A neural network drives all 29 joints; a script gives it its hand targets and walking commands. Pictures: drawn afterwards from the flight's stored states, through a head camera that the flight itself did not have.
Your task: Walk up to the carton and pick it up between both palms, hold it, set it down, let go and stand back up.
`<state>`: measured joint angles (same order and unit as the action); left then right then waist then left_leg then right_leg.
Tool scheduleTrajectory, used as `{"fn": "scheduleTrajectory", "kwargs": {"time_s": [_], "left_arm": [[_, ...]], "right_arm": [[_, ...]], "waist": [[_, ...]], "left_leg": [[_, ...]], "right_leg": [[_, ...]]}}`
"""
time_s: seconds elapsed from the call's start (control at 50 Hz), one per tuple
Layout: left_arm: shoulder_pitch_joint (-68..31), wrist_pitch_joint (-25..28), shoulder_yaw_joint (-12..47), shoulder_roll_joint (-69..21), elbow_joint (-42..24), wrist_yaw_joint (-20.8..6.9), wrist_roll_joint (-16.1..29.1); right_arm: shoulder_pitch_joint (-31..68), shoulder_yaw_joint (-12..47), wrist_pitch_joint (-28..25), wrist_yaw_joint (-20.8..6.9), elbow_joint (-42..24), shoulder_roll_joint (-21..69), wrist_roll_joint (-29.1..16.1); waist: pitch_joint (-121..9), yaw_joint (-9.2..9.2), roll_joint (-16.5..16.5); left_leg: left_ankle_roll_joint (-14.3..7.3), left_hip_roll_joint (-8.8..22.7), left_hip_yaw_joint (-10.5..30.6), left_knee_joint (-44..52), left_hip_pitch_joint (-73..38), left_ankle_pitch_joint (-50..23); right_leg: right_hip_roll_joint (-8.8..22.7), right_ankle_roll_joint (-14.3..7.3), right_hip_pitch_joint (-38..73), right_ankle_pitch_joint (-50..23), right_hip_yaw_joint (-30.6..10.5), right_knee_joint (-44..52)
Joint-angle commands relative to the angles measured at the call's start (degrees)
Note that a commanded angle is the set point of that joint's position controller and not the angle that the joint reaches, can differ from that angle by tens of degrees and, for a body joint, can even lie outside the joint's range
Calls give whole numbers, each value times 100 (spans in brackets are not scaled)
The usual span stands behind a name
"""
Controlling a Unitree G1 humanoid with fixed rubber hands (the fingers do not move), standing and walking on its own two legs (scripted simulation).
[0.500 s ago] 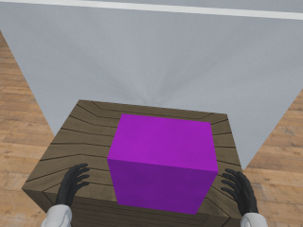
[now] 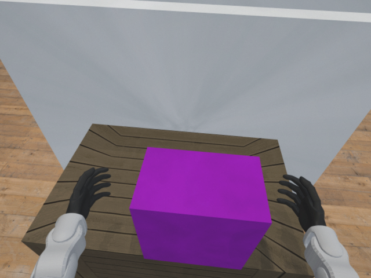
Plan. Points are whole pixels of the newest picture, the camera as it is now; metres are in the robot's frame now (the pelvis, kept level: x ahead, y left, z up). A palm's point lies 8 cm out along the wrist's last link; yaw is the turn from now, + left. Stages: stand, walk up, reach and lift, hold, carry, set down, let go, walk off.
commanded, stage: reach and lift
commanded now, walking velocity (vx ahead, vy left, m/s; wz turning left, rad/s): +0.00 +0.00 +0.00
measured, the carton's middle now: (197, 211) +0.33 -0.01 -0.08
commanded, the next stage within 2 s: none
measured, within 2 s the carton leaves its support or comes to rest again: neither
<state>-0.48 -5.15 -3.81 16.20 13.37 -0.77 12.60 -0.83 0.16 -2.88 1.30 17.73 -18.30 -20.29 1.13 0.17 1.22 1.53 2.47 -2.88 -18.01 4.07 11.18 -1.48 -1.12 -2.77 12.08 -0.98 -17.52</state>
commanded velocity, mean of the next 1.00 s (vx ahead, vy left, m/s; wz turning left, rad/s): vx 0.00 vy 0.00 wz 0.00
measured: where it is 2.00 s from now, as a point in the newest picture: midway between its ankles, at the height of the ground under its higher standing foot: outside the picture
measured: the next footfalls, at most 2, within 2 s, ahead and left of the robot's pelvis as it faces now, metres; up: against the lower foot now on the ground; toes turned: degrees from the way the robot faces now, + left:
none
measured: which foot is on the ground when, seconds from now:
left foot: down 0.00-1.00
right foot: down 0.00-1.00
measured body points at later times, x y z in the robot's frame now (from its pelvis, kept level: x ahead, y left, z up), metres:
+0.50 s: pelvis -0.01 +0.00 +0.00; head +0.01 +0.01 +0.45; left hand +0.35 +0.24 +0.10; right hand +0.34 -0.24 +0.10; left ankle -0.01 +0.13 -0.75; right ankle -0.03 -0.11 -0.75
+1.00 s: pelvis -0.01 +0.00 +0.00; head +0.03 +0.01 +0.45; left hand +0.35 +0.24 +0.03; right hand +0.34 -0.23 +0.03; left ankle -0.01 +0.13 -0.75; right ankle -0.03 -0.11 -0.75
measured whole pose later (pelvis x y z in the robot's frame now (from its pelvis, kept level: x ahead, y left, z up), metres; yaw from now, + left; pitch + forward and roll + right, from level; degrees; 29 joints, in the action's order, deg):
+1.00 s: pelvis -0.01 +0.00 +0.00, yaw +1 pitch +4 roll +0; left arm -21.2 -5.1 -6.7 15.5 33.3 -0.7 8.3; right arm 20.3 0.1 -3.6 -0.1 38.4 -18.2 -19.2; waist 0.6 -0.8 1.3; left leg 1.4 2.4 -1.2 -22.0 13.9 11.6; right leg -1.7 -1.0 -11.7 12.0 -0.3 -20.1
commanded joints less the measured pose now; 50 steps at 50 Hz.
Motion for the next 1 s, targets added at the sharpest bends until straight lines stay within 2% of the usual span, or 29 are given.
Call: {"fn": "scheduleTrajectory", "kwargs": {"time_s": [0.0,0.1,0.22,0.28,0.34,0.4,0.46,0.5,0.56,0.64,0.68,0.74,0.78,0.8,0.82,0.84,0.88,0.98], "left_arm": [[-1256,-214,-465,795,-1438,-8,-68],[-1832,-736,-608,832,-1596,-5,-82],[-2392,-1225,-775,924,-1803,23,-136],[-2751,-1407,-818,1019,-1806,30,-104],[-3132,-1599,-790,1058,-1664,48,-96],[-3208,-1785,-909,1114,-1566,33,-148],[-3718,-1947,-893,1205,-1532,40,-123],[-3821,-2017,-910,1270,-1485,33,-91],[-4024,-2089,-898,1319,-1432,62,-94],[-4413,-2152,-870,1402,-1159,73,-72],[-4466,-2143,-848,1415,-821,64,-59],[-4380,-1905,-812,1343,-478,26,-125],[-4051,-1650,-785,1145,103,-64,-295],[-4072,-1462,-763,1117,-10,-69,-340],[-3690,-1271,-715,943,425,-98,-446],[-3770,-1010,-676,921,260,-105,-459],[-3742,-463,-605,863,637,-91,-475],[-4103,900,-355,807,1159,99,-389]], "right_arm": [[1260,-411,26,38,-1203,-1083,-81],[1836,-549,383,51,-1322,-1253,-61],[2358,-553,705,42,-1241,-1452,-226],[2726,-606,825,40,-1255,-1550,-246],[3118,-618,1012,-11,-1016,-1666,-299],[3263,-498,1136,11,-946,-1724,-391],[3771,-573,1267,-2,-813,-1881,-436],[3910,-540,1317,8,-897,-1910,-459],[4077,-528,1403,-8,-711,-1928,-512],[4486,-507,1490,-24,-446,-1985,-535],[4610,-456,1493,-31,-313,-1947,-532],[4473,-387,1362,-32,18,-1767,-453],[4120,-282,1202,-50,561,-1519,-358],[4103,-319,1053,-64,503,-1506,-305],[3801,-235,906,-74,852,-1317,-208],[3822,-350,688,-89,743,-1317,-130],[3856,-342,263,-128,913,-1156,37],[4142,-356,-819,-155,1270,-1018,206]], "waist": [[-1218,28,-107],[-1232,6,-20],[-1645,-12,-129],[-1828,-52,-124],[-1856,-76,-151],[-2034,-52,-49],[-2128,-110,-93],[-2285,-120,-23],[-2428,-101,-122],[-2474,-103,-147],[-2443,-102,-39],[-2491,-98,-37],[-2104,-123,-89],[-2177,-96,-160],[-1829,-107,-111],[-1962,-105,-213],[-1882,-63,-146],[-2603,-126,-276]], "left_leg": [[59,-335,90,-134,-1187,-2321],[22,-334,74,-63,-1075,-2058],[38,-334,49,-139,-1115,-2215],[7,-345,51,-149,-1047,-2017],[9,-313,73,-127,-990,-1949],[-27,-341,60,-170,-944,-2110],[-2,-329,74,-188,-902,-2011],[-24,-345,75,-214,-872,-2058],[-15,-340,95,-238,-841,-2080],[-29,-333,107,-268,-741,-2003],[-77,-336,116,-287,-652,-1898],[-119,-343,124,-307,-631,-1869],[-131,-357,147,-301,-579,-1788],[-108,-355,149,-276,-618,-1758],[-125,-350,166,-303,-626,-1778],[-82,-346,161,-307,-664,-1822],[-99,-341,143,-360,-585,-1704],[0,-329,150,-720,-387,-1998]], "right_leg": [[-114,110,-467,-1983,-93,385],[-128,158,-551,-1804,-62,413],[-141,187,-480,-2086,-56,332],[-126,224,-499,-2021,-50,293],[-157,194,-591,-1881,-25,296],[-153,269,-355,-2356,-52,191],[-183,258,-454,-2245,-7,186],[-180,301,-386,-2474,-9,136],[-189,289,-352,-2529,6,76],[-184,290,-380,-2488,12,34],[-173,315,-379,-2469,2,14],[-156,336,-334,-2426,-6,-31],[-131,324,-382,-2209,-16,24],[-146,309,-416,-2061,22,44],[-165,297,-457,-1971,52,59],[-174,282,-524,-1911,89,71],[-170,275,-688,-1652,134,73],[-166,291,-846,-2169,217,-294]]}}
